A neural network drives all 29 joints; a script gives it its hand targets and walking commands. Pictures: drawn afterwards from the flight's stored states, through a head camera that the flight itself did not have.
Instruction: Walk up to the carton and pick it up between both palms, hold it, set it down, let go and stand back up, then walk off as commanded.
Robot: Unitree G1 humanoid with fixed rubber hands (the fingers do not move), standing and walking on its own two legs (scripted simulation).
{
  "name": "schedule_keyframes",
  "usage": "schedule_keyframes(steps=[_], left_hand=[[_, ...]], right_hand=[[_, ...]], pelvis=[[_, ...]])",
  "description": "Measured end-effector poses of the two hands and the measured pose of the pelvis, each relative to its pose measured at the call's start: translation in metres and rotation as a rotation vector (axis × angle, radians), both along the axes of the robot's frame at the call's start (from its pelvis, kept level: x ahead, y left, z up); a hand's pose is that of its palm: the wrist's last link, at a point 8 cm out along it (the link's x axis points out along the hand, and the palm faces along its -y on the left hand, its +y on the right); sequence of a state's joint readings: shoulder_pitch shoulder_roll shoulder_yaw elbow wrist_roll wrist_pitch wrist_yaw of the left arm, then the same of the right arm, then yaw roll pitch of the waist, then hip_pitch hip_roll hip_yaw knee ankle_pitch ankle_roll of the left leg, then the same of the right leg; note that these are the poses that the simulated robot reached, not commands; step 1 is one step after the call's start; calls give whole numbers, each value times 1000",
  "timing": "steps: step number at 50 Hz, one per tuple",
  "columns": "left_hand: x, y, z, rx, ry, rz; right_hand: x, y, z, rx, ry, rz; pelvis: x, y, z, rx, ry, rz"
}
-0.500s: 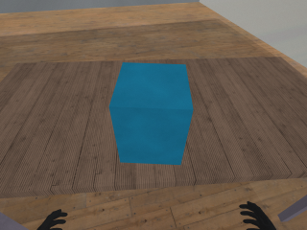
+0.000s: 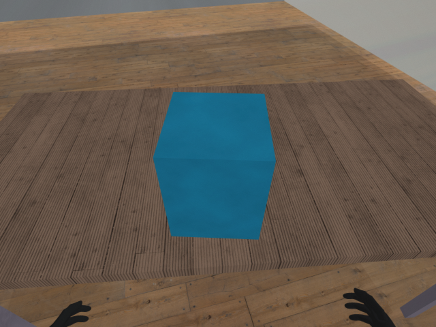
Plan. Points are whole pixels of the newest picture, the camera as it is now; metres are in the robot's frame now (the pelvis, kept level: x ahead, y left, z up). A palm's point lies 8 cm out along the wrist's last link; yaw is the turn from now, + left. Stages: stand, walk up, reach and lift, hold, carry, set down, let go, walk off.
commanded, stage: stand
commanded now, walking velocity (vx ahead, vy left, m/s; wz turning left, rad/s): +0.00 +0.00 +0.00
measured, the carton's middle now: (216, 166) +0.45 +0.01 +0.05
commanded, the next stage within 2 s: walk off in 0.74 s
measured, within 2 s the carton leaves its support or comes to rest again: neither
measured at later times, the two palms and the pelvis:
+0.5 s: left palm out of the picture +0.12 +0.30 -0.06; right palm out of the picture +0.13 -0.28 -0.06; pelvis -0.01 +0.00 +0.00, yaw +0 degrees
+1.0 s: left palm out of the picture +0.11 +0.30 -0.06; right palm out of the picture +0.12 -0.28 -0.07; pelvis -0.01 +0.00 +0.00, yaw +0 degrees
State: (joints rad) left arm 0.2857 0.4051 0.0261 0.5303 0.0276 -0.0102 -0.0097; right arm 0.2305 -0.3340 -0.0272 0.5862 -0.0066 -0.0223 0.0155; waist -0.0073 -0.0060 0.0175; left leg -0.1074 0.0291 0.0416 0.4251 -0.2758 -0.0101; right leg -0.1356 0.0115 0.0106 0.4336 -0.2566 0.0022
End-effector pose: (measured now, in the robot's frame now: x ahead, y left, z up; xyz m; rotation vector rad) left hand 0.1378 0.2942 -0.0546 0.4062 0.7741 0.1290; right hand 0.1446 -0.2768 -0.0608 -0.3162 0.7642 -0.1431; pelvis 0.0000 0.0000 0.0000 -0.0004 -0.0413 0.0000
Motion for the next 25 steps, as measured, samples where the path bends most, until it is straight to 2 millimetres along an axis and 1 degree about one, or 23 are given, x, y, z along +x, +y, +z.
schedule_keyframes(steps=[15, 25], left_hand=[[-14, 4, 1, 11, 9, 13], [-20, 4, -3, 4, 28, 25]], right_hand=[[-9, -3, 2, -2, -13, 1], [-11, -5, 1, -6, -10, 3]], pelvis=[[-9, -1, 0, 1, -13, 0], [-11, -1, 0, 1, -15, 0]])
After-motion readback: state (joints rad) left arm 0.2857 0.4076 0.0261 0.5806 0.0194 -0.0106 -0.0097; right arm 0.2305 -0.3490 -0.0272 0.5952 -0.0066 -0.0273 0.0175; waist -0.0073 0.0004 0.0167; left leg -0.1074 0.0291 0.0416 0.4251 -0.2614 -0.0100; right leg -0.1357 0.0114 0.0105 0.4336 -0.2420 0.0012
